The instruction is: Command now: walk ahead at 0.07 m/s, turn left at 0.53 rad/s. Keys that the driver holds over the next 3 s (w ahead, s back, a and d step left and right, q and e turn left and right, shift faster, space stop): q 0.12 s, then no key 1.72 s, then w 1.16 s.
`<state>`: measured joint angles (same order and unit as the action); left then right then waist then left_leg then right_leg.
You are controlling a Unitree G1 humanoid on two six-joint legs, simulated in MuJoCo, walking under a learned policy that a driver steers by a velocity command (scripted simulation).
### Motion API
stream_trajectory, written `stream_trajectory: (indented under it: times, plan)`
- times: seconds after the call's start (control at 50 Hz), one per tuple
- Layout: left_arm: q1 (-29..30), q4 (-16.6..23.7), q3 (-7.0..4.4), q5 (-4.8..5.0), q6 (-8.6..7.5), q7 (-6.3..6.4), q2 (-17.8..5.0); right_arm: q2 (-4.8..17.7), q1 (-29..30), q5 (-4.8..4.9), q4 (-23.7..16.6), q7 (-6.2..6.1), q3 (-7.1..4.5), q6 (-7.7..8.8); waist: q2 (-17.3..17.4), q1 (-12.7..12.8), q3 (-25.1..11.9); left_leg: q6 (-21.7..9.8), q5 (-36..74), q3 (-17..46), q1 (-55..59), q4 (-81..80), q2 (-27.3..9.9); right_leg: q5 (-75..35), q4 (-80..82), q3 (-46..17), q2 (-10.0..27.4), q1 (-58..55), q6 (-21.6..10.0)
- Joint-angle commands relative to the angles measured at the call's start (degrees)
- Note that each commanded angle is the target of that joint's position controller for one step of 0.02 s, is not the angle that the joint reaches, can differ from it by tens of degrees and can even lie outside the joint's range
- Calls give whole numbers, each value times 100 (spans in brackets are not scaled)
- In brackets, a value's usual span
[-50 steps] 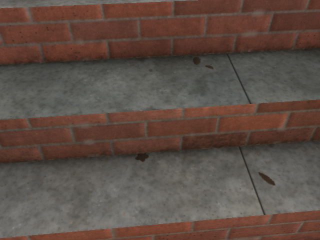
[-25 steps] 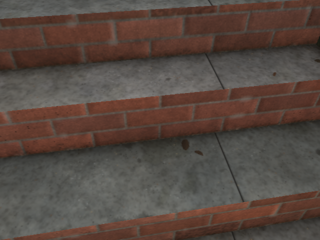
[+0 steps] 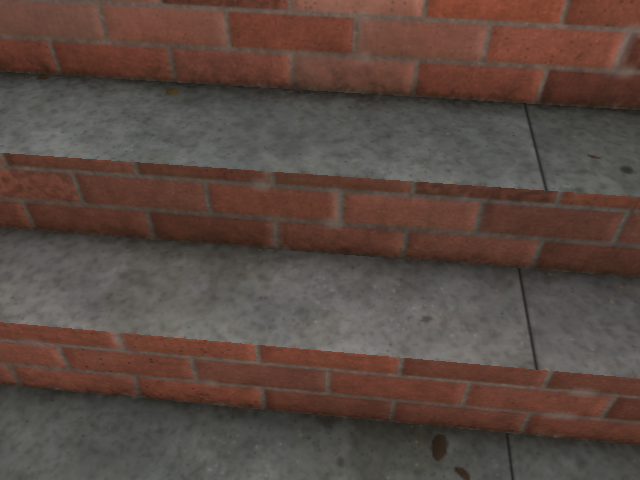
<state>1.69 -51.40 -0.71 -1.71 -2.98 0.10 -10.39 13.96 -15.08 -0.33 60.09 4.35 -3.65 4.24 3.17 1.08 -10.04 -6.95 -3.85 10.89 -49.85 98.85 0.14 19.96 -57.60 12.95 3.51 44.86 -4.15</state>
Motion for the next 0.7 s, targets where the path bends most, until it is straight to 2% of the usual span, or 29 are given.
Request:
stream_trajectory:
  times: [0.02,0.04,0.06,0.1,0.12,0.14,0.16,0.18,0.2,0.22,0.24,0.26,0.28,0.3,0.32,0.34,0.36,0.38,0.4,0.42,0.44,0.46,0.48,0.5,0.52,0.54,0.58,0.64,0.7]
  plan:
    - [1115,392,103,13,-315,98,459,-768,-509,-8,-34,35,269,-104,-130,-587,-48,86,-272,-40,-260,451,-239,240,3215,-1371,781,-573,-569]
    - [703,343,81,-126,-280,76,322,-385,-189,-50,-255,9,239,-104,224,-478,-230,325,-66,-203,-550,-131,-361,165,3310,-1162,960,-976,-605]
    - [456,352,2,-168,-272,88,76,-310,122,-74,-366,14,260,-88,22,-295,-232,438,-51,-293,-613,-157,-335,-122,3418,-978,943,-1241,-633]
    - [150,467,-114,-108,-237,48,-330,34,672,-76,-605,57,213,-68,-451,-69,-152,540,-489,-625,-782,-213,-301,-303,3805,-571,1010,-1767,-746]
    - [-100,364,-142,-151,-204,-25,-417,169,1072,-37,-830,29,202,-107,-445,42,-73,524,-881,-539,-1085,-538,-478,-137,4145,-798,1329,-2216,-768]
    - [-303,331,-145,-168,-204,-68,-456,257,1172,-66,-889,-20,188,-127,-455,115,25,500,-880,-339,-1295,-841,-579,-1,4238,-982,1479,-2558,-772]
    - [-274,358,-105,-184,-190,-122,-405,260,1055,-93,-834,-50,191,-169,-509,51,-13,472,-766,-351,-1033,-1054,-696,-64,4315,-986,1496,-2576,-714]
    - [247,578,-102,-185,-184,-188,-492,257,701,-154,-754,-18,178,-197,-330,-243,-75,449,-550,-570,-68,-1718,-754,-229,4372,-603,1225,-2128,-500]
    - [823,745,-99,-50,-288,-256,-581,235,558,-249,-661,130,137,-158,-358,-517,-77,498,-728,-887,1336,-2654,-833,-457,4325,4,761,-1544,-152]
    - [1277,859,-48,44,-476,-319,-508,174,699,-236,-655,231,96,-78,-495,-713,110,585,-790,-780,2247,-3345,-906,-557,4134,218,562,-1264,141]
    - [1516,878,1,134,-539,-385,-463,222,544,-155,-516,313,52,-14,-299,-841,199,703,-832,-1026,2761,-4478,-707,-274,3735,438,396,-1285,159]
    - [1291,743,28,187,-512,-462,-411,318,142,-73,-355,387,-23,74,-72,-932,478,840,-758,-1457,3269,-5978,-360,260,3204,483,393,-1406,50]
    - [406,422,20,158,-476,-561,-315,524,78,-91,-303,343,-107,153,-82,-589,701,864,-626,-1648,3206,-6807,-60,247,2708,260,527,-1856,-115]
    - [-557,72,-5,56,-360,-629,-218,666,-78,-257,-284,143,-185,202,69,-309,486,627,30,-1014,3266,-7128,-284,271,1794,50,570,-2302,-54]
    - [-1542,14,-43,72,-319,-456,-50,952,373,-175,-654,21,-182,239,1015,315,175,-118,1798,9,3537,-7306,-875,986,913,-75,157,-1895,265]
    - [-1680,124,-29,49,-416,-294,-266,1337,879,221,-890,-52,-310,295,1885,108,-179,-1031,-192,1719,3906,-7809,-1602,1095,580,-476,-106,-846,814]
    - [-757,156,23,82,-361,-311,-243,830,1262,171,-753,-100,-168,283,1041,-57,331,-801,-2176,1917,3044,-7962,-1514,270,-240,-1003,177,-939,834]
    - [-519,259,57,120,-327,-305,-146,621,1986,150,-963,-148,-67,272,507,127,383,-625,-2618,1741,2512,-7933,-1419,-244,-295,-1226,266,-1123,870]
    - [-618,191,-17,165,-310,-233,-256,499,2609,73,-1362,-230,5,238,269,290,135,-633,-2330,1713,2477,-7902,-1437,-193,-318,-1452,254,-1304,950]
    - [-552,213,-42,162,-365,-164,-334,430,2827,68,-1451,-292,46,192,109,304,138,-624,-1916,1645,2549,-7825,-1499,-83,-457,-1611,269,-1273,926]
    - [-641,266,-63,165,-419,-163,-396,409,2802,5,-1511,-323,71,120,-78,371,107,-626,-1261,1292,2459,-7738,-1417,-187,-170,-1588,225,-1602,827]
    - [-907,171,-85,139,-481,-165,-374,314,2876,43,-1543,-319,131,84,-218,563,180,-495,-961,741,2435,-7546,-1191,-180,822,-1415,174,-2064,756]
    - [-1050,184,-45,198,-540,-226,-263,105,2799,92,-1514,-252,199,63,-231,643,177,-378,-543,307,2481,-7188,-1007,-792,1963,-1202,104,-2536,640]
    - [-748,222,-32,178,-590,-284,-264,40,2151,85,-1367,-158,184,14,-265,266,251,-237,-382,-80,2790,-6916,-755,-1252,2571,-1122,33,-2554,411]
    - [-559,218,25,217,-595,-417,-352,118,1266,5,-1121,-77,118,-17,-610,-335,127,27,-401,-681,3114,-6683,-339,-2246,2612,-1264,56,-2714,89]
    - [-423,254,91,273,-572,-576,-235,262,805,-9,-902,-23,54,-25,-556,-630,1,231,-449,-1022,3215,-6677,-143,-2691,2608,-1276,82,-2918,-54]
    - [-612,159,53,254,-513,-732,-201,235,1148,-91,-967,-3,81,31,-663,-387,292,332,-472,-1205,3123,-6710,-157,-1942,2772,-1443,122,-2664,-109]
    - [-993,19,-6,148,-377,-693,-323,163,1518,-35,-1020,-44,89,39,-465,-153,385,319,-540,-1142,2787,-6889,-169,-1466,2889,-1463,156,-3078,-75]
    - [-1137,-16,25,143,-355,-647,-188,105,1668,-32,-1041,-60,87,75,-457,-115,398,332,-451,-1122,2828,-6960,-195,-1376,2954,-1443,145,-3117,-62]
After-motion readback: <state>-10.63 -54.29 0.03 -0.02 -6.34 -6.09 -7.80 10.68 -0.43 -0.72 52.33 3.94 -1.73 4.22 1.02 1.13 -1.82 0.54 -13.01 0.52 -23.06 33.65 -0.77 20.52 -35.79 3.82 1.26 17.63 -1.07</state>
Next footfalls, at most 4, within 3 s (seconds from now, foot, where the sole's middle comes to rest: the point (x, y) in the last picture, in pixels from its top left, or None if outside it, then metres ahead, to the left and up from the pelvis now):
0.30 left None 0.15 0.15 -0.70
2.54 right None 0.44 0.06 -0.51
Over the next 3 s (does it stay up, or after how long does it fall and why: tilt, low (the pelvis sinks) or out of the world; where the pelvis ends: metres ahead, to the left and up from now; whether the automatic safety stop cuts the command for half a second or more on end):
stays up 0.52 0.14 0.29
